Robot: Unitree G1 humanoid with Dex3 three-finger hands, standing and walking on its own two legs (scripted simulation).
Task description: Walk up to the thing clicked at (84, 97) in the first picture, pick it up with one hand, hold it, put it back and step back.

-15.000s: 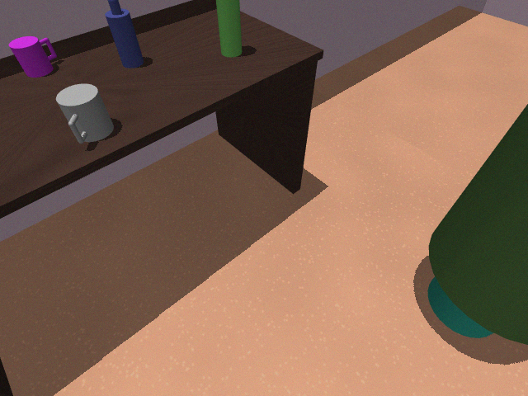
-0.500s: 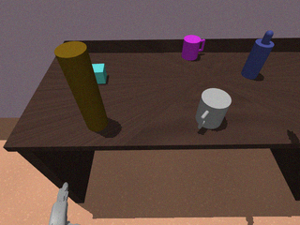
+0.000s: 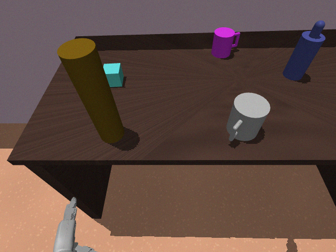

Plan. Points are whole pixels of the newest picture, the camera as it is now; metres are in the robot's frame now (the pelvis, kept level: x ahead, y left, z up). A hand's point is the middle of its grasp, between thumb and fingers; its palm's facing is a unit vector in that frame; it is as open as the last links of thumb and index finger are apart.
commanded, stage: go down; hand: right
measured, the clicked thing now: (243, 121) +0.45 -0.18 +0.02
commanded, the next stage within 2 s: approach in 1.38 s
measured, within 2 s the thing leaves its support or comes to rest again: neither
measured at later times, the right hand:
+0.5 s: hand out of the picture +0.37 -0.39 +0.14, palm faces +0.18 +0.98 +0.02, open 17.6 cm
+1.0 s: hand out of the picture +0.36 -0.40 +0.14, palm faces +0.19 +0.98 +0.01, open 17.5 cm
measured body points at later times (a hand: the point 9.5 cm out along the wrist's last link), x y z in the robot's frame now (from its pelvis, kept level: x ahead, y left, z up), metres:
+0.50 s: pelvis +0.00 -0.01 -0.01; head +0.04 -0.04 +0.44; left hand +0.14 +0.25 -0.07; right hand +0.35 -0.44 +0.14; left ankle +0.00 +0.14 -0.73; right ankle -0.01 -0.13 -0.73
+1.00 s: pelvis +0.00 -0.01 -0.01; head +0.05 -0.03 +0.44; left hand +0.14 +0.25 -0.07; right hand +0.35 -0.45 +0.14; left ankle +0.00 +0.14 -0.73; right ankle -0.01 -0.13 -0.73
